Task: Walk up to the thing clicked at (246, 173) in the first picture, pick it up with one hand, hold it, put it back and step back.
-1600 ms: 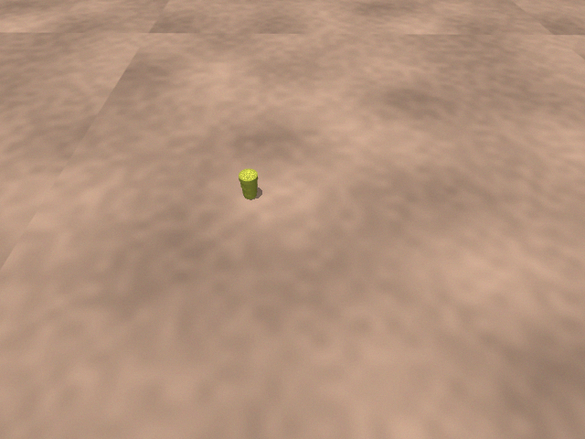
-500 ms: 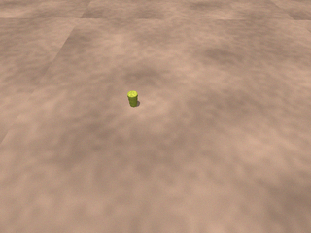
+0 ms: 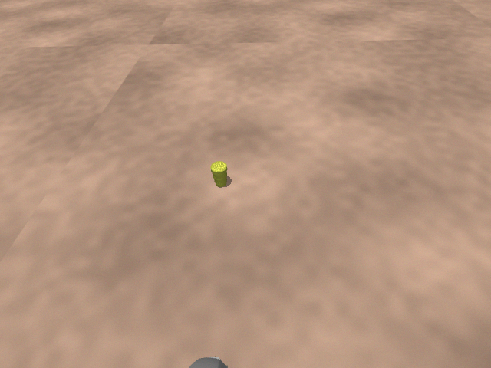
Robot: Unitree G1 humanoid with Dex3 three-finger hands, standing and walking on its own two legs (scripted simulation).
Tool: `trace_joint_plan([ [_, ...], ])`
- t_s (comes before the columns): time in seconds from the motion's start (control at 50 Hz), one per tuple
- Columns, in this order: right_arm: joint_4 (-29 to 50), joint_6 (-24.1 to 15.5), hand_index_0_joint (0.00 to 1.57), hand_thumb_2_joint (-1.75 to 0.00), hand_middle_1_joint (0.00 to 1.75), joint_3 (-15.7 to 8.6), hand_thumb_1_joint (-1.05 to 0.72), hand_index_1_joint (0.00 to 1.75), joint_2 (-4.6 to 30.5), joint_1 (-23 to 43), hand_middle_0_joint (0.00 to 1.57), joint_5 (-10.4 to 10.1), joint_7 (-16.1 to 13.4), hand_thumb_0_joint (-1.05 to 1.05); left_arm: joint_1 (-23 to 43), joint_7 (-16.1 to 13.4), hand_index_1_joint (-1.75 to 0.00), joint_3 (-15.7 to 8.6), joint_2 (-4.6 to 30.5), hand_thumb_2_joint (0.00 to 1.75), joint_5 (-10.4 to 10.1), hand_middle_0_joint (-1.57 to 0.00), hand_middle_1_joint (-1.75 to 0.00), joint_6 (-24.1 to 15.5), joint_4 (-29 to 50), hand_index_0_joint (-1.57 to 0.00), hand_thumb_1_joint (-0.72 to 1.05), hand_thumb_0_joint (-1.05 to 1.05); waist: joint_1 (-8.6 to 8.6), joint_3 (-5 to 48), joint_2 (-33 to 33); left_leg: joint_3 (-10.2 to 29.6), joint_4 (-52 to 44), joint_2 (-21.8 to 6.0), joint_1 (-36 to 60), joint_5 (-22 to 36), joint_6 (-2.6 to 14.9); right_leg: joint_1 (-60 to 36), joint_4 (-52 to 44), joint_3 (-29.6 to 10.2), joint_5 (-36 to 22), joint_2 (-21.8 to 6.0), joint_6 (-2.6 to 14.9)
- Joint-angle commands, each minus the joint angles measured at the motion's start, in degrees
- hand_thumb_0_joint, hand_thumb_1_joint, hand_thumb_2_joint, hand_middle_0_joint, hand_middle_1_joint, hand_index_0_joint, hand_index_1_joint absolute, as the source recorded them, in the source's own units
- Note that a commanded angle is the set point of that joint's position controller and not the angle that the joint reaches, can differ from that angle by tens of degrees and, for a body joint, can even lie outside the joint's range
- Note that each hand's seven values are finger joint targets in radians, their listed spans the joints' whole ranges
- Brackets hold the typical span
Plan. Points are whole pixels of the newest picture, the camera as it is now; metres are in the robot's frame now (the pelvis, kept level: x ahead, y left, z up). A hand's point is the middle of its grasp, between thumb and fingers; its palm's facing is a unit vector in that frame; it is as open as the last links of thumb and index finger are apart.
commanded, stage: walk up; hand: left
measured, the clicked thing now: (219, 175) +1.23 +0.23 -0.71
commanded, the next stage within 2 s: none
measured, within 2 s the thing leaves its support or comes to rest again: neither
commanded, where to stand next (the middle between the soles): +0.89 +0.04 m, yaw -1 degrees
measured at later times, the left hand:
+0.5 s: hand (117, 304) +0.28 +0.30 -0.14, palm faces -0.07 -0.93 -0.37, open 7.4 cm
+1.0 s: hand (142, 237) +0.44 +0.29 -0.14, palm faces -0.01 -0.92 -0.40, open 7.4 cm
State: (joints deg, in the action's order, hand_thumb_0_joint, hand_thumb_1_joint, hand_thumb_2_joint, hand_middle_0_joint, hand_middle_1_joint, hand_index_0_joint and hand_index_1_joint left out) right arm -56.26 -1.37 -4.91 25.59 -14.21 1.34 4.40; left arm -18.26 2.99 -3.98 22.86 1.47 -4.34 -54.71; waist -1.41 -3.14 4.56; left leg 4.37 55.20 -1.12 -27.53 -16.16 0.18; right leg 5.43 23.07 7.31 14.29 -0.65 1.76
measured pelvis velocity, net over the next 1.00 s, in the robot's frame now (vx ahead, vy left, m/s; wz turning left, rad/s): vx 0.44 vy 0.01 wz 0.02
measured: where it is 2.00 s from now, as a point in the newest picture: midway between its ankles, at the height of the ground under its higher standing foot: (254, 247)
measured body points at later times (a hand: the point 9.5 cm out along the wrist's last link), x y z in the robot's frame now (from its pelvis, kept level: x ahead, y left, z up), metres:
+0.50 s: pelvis +0.22 +0.02 -0.01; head +0.24 +0.02 +0.44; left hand +0.28 +0.35 -0.12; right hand +0.31 -0.29 -0.11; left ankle +0.23 +0.15 -0.74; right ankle +0.31 -0.12 -0.71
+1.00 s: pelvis +0.44 +0.01 -0.01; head +0.45 +0.01 +0.44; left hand +0.44 +0.34 -0.11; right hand +0.54 -0.31 -0.12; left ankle +0.55 +0.15 -0.73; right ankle +0.39 -0.13 -0.74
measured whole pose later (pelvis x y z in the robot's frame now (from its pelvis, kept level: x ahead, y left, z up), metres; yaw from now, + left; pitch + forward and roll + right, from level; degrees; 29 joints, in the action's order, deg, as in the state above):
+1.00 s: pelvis +0.44 +0.01 -0.01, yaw +1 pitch -2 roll -1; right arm -49.9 -2.3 -4.0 24.5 -14.3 1.5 5.3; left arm -22.6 2.9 -2.7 25.1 0.9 -5.0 -48.7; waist -2.6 -3.8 1.7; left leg -2.2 35.7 -4.9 -25.4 -11.1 1.2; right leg 7.0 30.4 6.1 21.1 -2.9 -0.4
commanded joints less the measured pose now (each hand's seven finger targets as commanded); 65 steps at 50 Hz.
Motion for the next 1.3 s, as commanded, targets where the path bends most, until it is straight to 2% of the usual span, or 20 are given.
trace_joint_plan([
  [0.0, 7.0, -1.2, 0.2, -0.9, 0.3, -2.2, -0.9, 0.3, 9.1, 4.3, 0.2, -0.1, 1.0, 0.0, 3.7, -1.2, -0.3, -4.6, 17.1, 0.9, -0.5, -0.2, -0.3, -2.4, 6.5, -0.2, 0.9, 0.0, -0.52, -5.2, -11.2, 1.1, -9.6, -3.8, -6.6, 4.6, -1.03, 1.8, -16.6, -13.0, 12.4, -15.2, 9.15],
  [0.14, 10.6, -2.1, 0.2, -0.9, 0.3, -2.1, -0.9, 0.3, 7.5, 9.5, 0.2, 0.2, 1.1, 0.0, -1.1, -0.8, -0.3, -4.1, 17.2, 0.9, -0.6, -0.2, -0.3, -1.6, 6.9, -0.2, 0.9, 0.0, -2.12, -2.3, -9.2, -9.3, -23.0, -2.1, 3.6, 5.2, 1.65, -2.4, -5.3, -6.5, -12.5, -14.1, 8.32],
  [0.18, 8.5, -2.7, 0.2, -0.9, 0.3, -3.2, -0.9, 0.3, 9.3, 0.2, 0.2, 0.7, 0.2, 0.0, -1.4, -1.1, -0.3, -3.0, 15.9, 0.9, -1.1, -0.2, -0.3, -0.9, 7.7, -0.2, 0.9, 0.0, 3.11, 3.1, -3.7, -10.9, -27.4, 1.0, 19.4, 4.8, 3.58, 2.8, 12.1, -1.5, -22.6, -10.2, 6.47],
  [0.2, 6.2, -3.0, 0.2, -0.9, 0.3, -4.8, -0.9, 0.3, 13.0, -9.7, 0.2, 1.6, -0.5, 0.0, -3.6, -1.4, -0.3, -1.7, 12.4, 0.9, -1.1, -0.2, -0.3, -0.6, 8.4, -0.2, 0.9, 0.0, 6.99, 9.1, 4.5, -2.8, -28.3, -3.5, 33.0, -2.0, 7.17, 12.7, 29.2, -0.1, -17.0, -7.0, 4.05],
  [0.22, 7.5, -3.4, 0.2, -0.9, 0.3, -6.4, -0.9, 0.3, 18.7, -13.6, 0.2, 1.6, -1.5, 0.0, -4.4, -1.2, -0.3, -0.6, 7.7, 0.9, -2.0, -0.2, -0.3, -0.7, 9.9, -0.2, 0.9, 0.0, 8.24, 12.1, 16.7, 26.4, -34.0, -19.3, 42.8, -10.2, 12.33, 30.4, 44.7, -2.4, 10.9, 3.0, 0.62],
  [0.24, 9.1, -3.6, 0.2, -0.9, 0.3, -6.7, -0.9, 0.3, 20.4, -11.3, 0.2, -1.1, -1.7, 0.0, -2.6, -2.0, -0.3, -1.7, 13.9, 0.9, -1.9, -0.2, -0.3, -0.4, 9.6, -0.2, 0.9, 0.0, 8.29, 14.5, 6.9, 37.0, -40.5, -24.2, 39.2, -15.1, 17.2, 31.5, 48.3, -11.0, 17.9, 2.1, 2.15],
  [0.34, 11.8, -4.0, 0.2, -0.9, 0.3, -2.9, -0.9, 0.3, 12.4, -0.4, 0.2, -1.6, -2.2, 0.0, -5.6, -0.7, -0.3, -1.7, 13.3, 0.9, -1.8, -0.2, -0.3, -0.2, 5.7, -0.2, 0.9, 0.0, 1.33, 1.1, 2.9, 5.1, -39.9, -15.6, 16.5, 4.3, 12.18, 23.4, 38.5, -11.8, 6.5, -5.1, 0.15],
  [0.42, 13.5, -4.6, 0.2, -0.9, 0.3, -3.3, -0.9, 0.3, 14.0, -0.5, 0.2, -0.7, -1.9, 0.0, 0.0, 0.9, -0.3, -1.7, 12.2, 0.9, -0.7, -0.2, -0.3, -0.2, 8.0, -0.2, 0.9, 0.0, 2.75, -0.7, 4.5, 2.7, -41.4, -16.7, 15.2, -1.0, 14.95, 23.5, 23.4, -8.1, 5.0, -7.1, -1.36],
  [0.56, 14.9, -3.8, 0.2, -0.9, 0.3, -1.7, -0.9, 0.3, 10.9, 2.6, 0.2, -0.7, -1.3, 0.0, -6.6, 0.9, -0.3, -4.2, 14.3, 0.9, -0.2, -0.2, -0.3, -1.3, 4.8, -0.2, 0.9, 0.0, -3.71, 3.4, -4.6, -5.4, -24.1, -9.2, 1.0, -8.3, 8.16, -2.8, 11.4, -2.2, -2.1, -1.1, 0.3],
  [0.58, 14.9, -3.7, 0.2, -0.9, 0.3, -0.7, -0.9, 0.3, 8.2, 0.7, 0.2, -0.7, -1.3, 0.0, -11.7, 0.1, -0.3, -5.4, 17.1, 0.9, 0.0, -0.2, -0.3, -1.9, 4.0, -0.2, 0.9, 0.0, -6.58, 4.8, -15.4, -9.0, -7.5, -5.0, -4.9, -6.7, 6.1, -9.5, 4.9, -10.4, 9.5, -4.9, 2.12],
  [0.6, 16.1, -3.5, 0.2, -0.9, 0.3, 0.6, -0.9, 0.3, 4.7, -0.9, 0.2, -1.0, -1.4, 0.0, -14.0, -0.8, -0.3, -6.4, 22.8, 0.9, -0.1, -0.2, -0.3, -2.5, 5.4, -0.2, 0.9, 0.0, -6.43, 4.2, -26.3, -10.4, 9.6, 2.7, -14.8, -14.6, 2.66, -10.3, -9.1, -39.8, 21.6, -20.6, 7.77],
  [0.62, 15.0, -2.8, 0.2, -0.9, 0.3, -1.0, -0.9, 0.3, 10.5, 1.5, 0.2, -0.6, -2.2, 0.0, -10.9, -0.7, -0.3, -5.5, 23.6, 0.9, -0.8, -0.2, -0.3, -2.4, 6.6, -0.2, 0.9, 0.0, -5.57, 2.1, -18.2, -3.3, 13.7, 0.2, -14.9, -15.8, 1.92, -4.9, -11.6, -48.7, 24.8, -25.3, 12.8],
  [0.74, 9.3, -2.3, 0.2, -0.9, 0.3, -1.4, -0.9, 0.3, 10.2, -4.6, 0.2, -1.1, -0.8, 0.0, -1.3, -1.3, -0.3, -3.8, 17.2, 0.9, -1.2, -0.2, -0.3, -2.4, 9.3, -0.2, 0.9, 0.0, 0.27, -0.2, -14.1, -2.5, 1.8, -4.6, -5.0, -2.6, 0.75, 6.4, -9.1, -19.2, 5.8, -15.0, 10.64],
  [0.92, 12.3, -2.9, 0.2, -0.9, 0.3, -2.0, -0.9, 0.3, 8.4, 3.2, 0.2, -0.3, 0.7, 0.0, -1.7, -1.1, -0.3, -3.7, 18.1, 0.9, -1.0, -0.2, -0.3, -2.4, 10.8, -0.2, 0.9, 0.0, -0.73, 0.6, -10.7, -7.6, -19.7, -3.4, 3.9, 5.5, 0.89, 5.8, -5.1, -11.4, 0.6, -14.2, 9.32],
  [0.98, 9.6, -3.4, 0.2, -0.9, 0.3, -3.1, -0.9, 0.3, 10.0, -5.2, 0.2, -0.2, -0.1, 0.0, -0.4, -1.2, -0.3, -2.6, 16.4, 0.9, -0.9, -0.2, -0.3, -1.9, 11.0, -0.2, 0.9, 0.0, 4.82, 3.3, -6.0, -9.2, -23.2, -0.8, 21.8, 5.0, 2.25, 14.3, 8.1, -7.9, -6.9, -12.0, 6.64],
  [1.0, 8.0, -3.9, 0.2, -0.9, 0.3, -4.0, -0.9, 0.3, 12.7, -11.3, 0.2, 0.2, -0.9, 0.0, -2.5, -1.3, -0.3, -1.5, 13.5, 0.9, -1.0, -0.2, -0.3, -1.6, 10.9, -0.2, 0.9, 0.0, 7.06, 6.8, 2.8, -4.2, -27.7, -2.7, 29.5, -3.2, 4.11, 18.1, 24.4, -3.9, -8.8, -7.7, 4.85],
  [1.02, 9.0, -4.2, 0.2, -0.9, 0.3, -5.2, -0.9, 0.3, 17.9, -13.6, 0.2, 0.9, -1.7, 0.0, -4.6, -1.3, -0.3, -0.1, 8.2, 0.9, -1.5, -0.2, -0.3, -1.4, 12.0, -0.2, 0.9, 0.0, 6.73, 7.8, 16.5, 20.2, -34.1, -17.5, 35.3, -9.8, 8.56, 31.0, 40.0, -3.2, 12.6, -0.7, 1.19],
  [1.04, 10.7, -4.2, 0.2, -0.9, 0.3, -5.6, -0.9, 0.3, 20.3, -11.8, 0.2, -1.1, -1.9, 0.0, -4.3, -2.2, -0.3, -1.2, 13.3, 0.9, -1.7, -0.2, -0.3, -1.0, 10.7, -0.2, 0.9, 0.0, 6.64, 6.7, 9.0, 35.3, -41.6, -25.0, 31.8, -15.9, 15.32, 35.3, 45.1, -7.8, 17.8, 1.2, 1.56],
  [1.14, 11.9, -4.4, 0.2, -0.9, 0.3, -2.5, -0.9, 0.3, 13.1, -3.5, 0.2, -1.6, -2.4, 0.0, -6.3, -1.3, -0.3, -1.6, 14.3, 0.9, -1.8, -0.2, -0.3, -0.6, 6.1, -0.2, 0.9, 0.0, 1.39, 0.7, 4.0, 7.1, -37.7, -16.0, 18.4, 6.6, 12.68, 27.5, 37.5, -10.4, 6.3, -5.9, 0.29],
  [1.28, 13.8, -4.4, 0.2, -0.9, 0.3, -2.9, -0.9, 0.3, 14.8, -2.2, 0.2, -0.9, -1.9, 0.0, 0.9, 0.6, -0.3, -2.0, 12.1, 0.9, -1.0, -0.2, -0.3, -0.5, 7.9, -0.2, 0.9, 0.0, 2.2, -0.4, 5.0, 1.2, -38.8, -14.3, 11.2, -2.4, 13.19, 18.2, 17.4, -4.9, -0.4, -5.0, -0.61],
])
